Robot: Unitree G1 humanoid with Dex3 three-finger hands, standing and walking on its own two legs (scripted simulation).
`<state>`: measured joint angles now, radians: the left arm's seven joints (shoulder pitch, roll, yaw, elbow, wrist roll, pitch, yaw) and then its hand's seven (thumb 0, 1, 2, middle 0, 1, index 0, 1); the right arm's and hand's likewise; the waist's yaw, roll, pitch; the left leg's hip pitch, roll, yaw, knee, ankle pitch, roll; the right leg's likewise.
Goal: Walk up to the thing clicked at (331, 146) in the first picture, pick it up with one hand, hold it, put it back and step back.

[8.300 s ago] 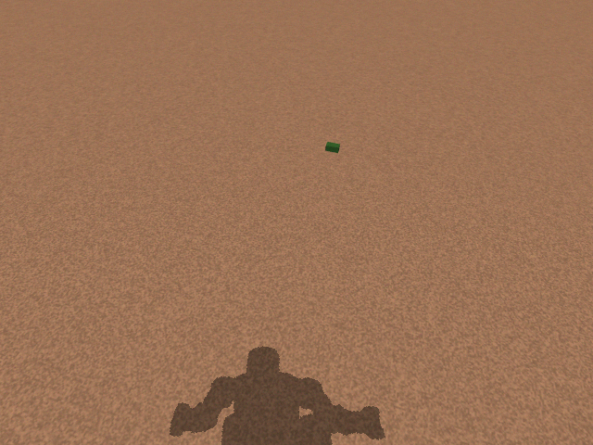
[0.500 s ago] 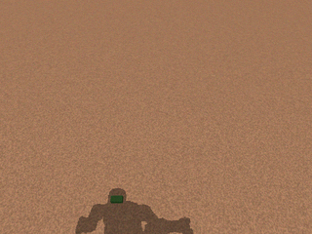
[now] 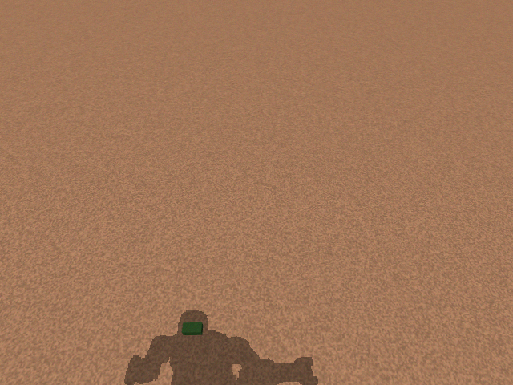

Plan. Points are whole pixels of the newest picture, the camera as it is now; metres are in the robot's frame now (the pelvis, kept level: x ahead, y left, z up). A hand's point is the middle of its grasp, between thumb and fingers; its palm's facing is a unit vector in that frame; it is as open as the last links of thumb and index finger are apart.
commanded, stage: stand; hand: left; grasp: from above
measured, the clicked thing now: (192, 328) +0.43 +0.24 -0.77
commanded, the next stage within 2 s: rise first in 0.60 s
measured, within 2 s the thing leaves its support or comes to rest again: neither
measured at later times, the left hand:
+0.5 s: hand out of the picture +0.07 +0.25 -0.16, palm faces -0.04 -0.94 -0.35, open 7.4 cm
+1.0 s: hand out of the picture +0.15 +0.25 -0.17, palm faces -0.06 -0.93 -0.36, open 9.8 cm
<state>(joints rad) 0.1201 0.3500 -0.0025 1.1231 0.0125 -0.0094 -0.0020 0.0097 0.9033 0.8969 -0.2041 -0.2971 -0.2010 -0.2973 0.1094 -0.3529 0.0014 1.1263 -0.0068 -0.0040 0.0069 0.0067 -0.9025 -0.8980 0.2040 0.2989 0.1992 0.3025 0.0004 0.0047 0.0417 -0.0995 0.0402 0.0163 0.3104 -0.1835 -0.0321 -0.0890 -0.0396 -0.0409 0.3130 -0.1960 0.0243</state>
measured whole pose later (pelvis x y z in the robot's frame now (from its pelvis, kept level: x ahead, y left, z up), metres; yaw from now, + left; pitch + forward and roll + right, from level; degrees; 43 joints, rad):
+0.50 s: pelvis +0.00 +0.00 +0.00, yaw +0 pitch -1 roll +0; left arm 0.13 0.35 0.00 1.12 0.01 -0.01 0.00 0.01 0.90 0.90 -0.20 -0.30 -0.20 -0.30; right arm 0.12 -0.35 0.00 1.13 -0.01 0.00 0.01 0.01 -0.90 -0.90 0.20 0.30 0.20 0.30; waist 0.00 0.00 0.04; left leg -0.10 0.04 0.02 0.31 -0.18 -0.03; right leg -0.09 -0.04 -0.04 0.31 -0.19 0.02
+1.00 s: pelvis -0.01 +0.00 -0.02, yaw +0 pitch +7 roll +0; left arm -0.03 0.33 0.14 0.98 0.14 0.04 -0.02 0.01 0.30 0.83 -0.25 -0.68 -0.25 -0.68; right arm 0.23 -0.24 -0.03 0.75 0.03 -0.03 -0.02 0.01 -0.89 -0.89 0.20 0.30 0.20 0.30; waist -0.03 -0.01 0.00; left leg -0.45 0.05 0.01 0.62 -0.30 -0.03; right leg -0.43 -0.04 -0.03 0.61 -0.30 0.02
